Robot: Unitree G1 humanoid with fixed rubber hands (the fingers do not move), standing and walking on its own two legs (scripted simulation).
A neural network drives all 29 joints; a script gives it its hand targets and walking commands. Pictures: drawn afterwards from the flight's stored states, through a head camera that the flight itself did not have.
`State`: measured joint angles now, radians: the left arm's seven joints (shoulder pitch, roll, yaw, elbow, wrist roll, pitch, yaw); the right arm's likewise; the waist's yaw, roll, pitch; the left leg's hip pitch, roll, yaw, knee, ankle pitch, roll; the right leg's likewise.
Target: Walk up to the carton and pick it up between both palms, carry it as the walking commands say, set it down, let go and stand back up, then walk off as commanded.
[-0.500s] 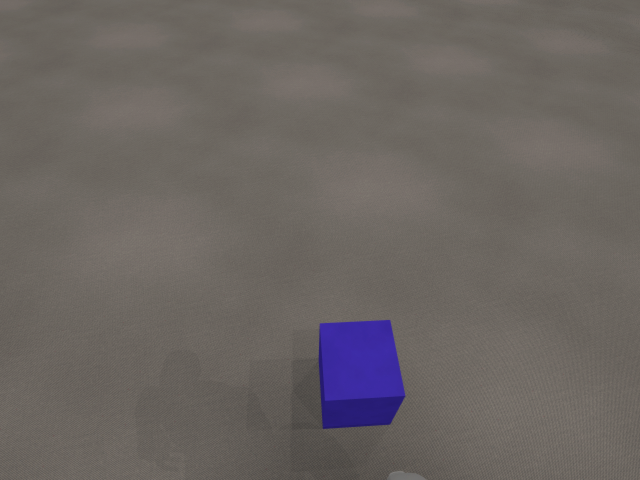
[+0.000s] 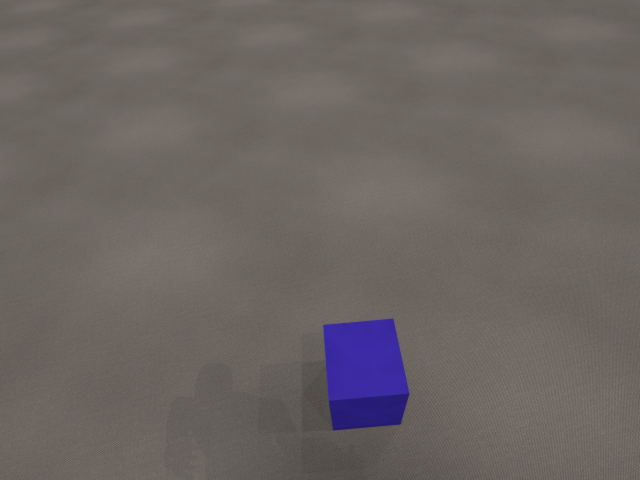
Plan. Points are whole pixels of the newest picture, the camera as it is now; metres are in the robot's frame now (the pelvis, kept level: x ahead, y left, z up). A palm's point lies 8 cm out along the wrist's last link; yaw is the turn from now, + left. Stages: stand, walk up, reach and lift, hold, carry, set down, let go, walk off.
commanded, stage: walk up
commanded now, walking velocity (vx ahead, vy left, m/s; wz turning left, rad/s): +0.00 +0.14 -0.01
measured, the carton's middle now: (362, 375) +0.50 -0.05 -0.63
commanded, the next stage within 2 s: none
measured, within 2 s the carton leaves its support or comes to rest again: neither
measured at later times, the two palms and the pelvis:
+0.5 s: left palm out of the picture +0.05 +0.28 -0.14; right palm out of the picture +0.02 -0.20 -0.12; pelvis -0.02 +0.04 +0.00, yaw -1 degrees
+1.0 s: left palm out of the picture +0.05 +0.16 -0.11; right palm out of the picture +0.07 -0.31 -0.13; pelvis +0.04 -0.08 +0.01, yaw -2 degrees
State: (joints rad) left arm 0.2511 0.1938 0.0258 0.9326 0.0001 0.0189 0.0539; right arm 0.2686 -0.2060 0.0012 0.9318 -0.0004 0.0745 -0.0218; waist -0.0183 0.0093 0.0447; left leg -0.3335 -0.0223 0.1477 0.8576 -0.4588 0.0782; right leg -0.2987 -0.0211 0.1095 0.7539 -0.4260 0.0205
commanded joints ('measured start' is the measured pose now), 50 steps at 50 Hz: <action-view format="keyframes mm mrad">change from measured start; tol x32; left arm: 1 34 220 24 -65 41 -3 22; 50 144 174 38 -53 32 -38 -34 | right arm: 1 -63 -96 -62 -96 -21 4 16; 24 306 -305 -126 9 -13 -58 -45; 50 -40 -55 -46 -73 -21 -75 53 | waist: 1 62 -264 60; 34 39 175 19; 38 139 -416 -83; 50 52 -258 121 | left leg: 1 -163 15 -182 126 -71 -73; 7 385 309 -376 -545 463 -27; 15 308 340 -272 -470 990 -10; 21 199 347 -276 -500 696 87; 25 335 569 -716 -748 -357 131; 35 -118 273 -265 -558 -134 41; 40 -360 57 -180 345 -167 -72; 50 -187 68 -95 142 -43 -89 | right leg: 1 -15 -285 369 -429 499 -175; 5 -70 -96 184 -345 480 -123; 8 -259 54 -54 62 -131 7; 21 -140 16 -122 110 -46 22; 24 -525 -59 -46 339 -67 38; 37 300 -50 -152 -290 78 22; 39 234 -352 448 -586 -187 -108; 50 23 -246 189 -589 -120 -172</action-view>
